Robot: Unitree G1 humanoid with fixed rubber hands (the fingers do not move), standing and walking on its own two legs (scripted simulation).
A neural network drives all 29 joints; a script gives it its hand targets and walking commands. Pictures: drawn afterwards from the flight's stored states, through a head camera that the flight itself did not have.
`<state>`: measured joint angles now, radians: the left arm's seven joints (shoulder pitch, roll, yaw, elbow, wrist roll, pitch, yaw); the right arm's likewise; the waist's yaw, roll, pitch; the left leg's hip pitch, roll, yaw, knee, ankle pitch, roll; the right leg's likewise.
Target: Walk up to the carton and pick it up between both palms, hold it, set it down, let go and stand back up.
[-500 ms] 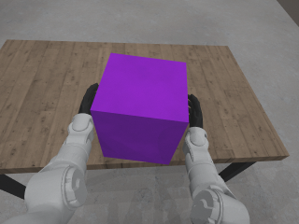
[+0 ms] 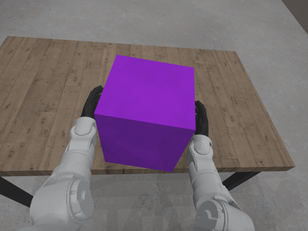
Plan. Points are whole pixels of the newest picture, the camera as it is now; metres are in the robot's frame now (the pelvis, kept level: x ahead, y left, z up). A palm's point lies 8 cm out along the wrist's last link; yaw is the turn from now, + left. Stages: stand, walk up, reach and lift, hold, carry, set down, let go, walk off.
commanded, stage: reach and lift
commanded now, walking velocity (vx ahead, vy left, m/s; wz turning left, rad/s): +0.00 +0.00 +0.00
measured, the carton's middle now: (146, 117) +0.42 +0.02 +0.02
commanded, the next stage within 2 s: none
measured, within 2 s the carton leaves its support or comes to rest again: leaves its support in 0.76 s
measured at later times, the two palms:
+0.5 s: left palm (90, 114) +0.41 +0.17 +0.04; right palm (199, 131) +0.37 -0.12 +0.04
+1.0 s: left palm (92, 118) +0.40 +0.16 +0.04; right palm (204, 135) +0.36 -0.13 +0.04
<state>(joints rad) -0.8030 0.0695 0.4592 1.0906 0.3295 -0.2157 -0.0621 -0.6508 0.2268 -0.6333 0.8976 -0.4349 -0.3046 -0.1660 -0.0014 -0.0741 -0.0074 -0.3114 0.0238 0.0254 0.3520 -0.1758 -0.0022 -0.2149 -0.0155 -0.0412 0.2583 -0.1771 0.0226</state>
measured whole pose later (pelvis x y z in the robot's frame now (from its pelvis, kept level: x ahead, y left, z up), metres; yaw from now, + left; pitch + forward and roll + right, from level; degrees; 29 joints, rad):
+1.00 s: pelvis -0.02 +0.00 +0.00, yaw +0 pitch +14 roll -1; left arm -0.85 0.12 0.29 1.28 0.18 -0.40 0.01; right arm -0.68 0.12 -0.53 1.13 -0.33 -0.54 -0.22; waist 0.00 -0.07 -0.11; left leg -0.45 0.03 0.03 0.33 -0.12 -0.01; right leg -0.36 -0.01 -0.04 0.25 -0.12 0.01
